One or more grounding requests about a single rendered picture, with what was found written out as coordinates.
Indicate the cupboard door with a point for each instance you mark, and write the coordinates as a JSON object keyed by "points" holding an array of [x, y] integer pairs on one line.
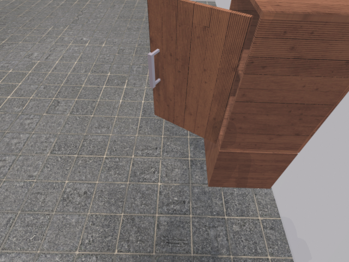
{"points": [[201, 47]]}

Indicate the handle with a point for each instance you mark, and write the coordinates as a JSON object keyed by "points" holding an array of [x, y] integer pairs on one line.
{"points": [[151, 68]]}

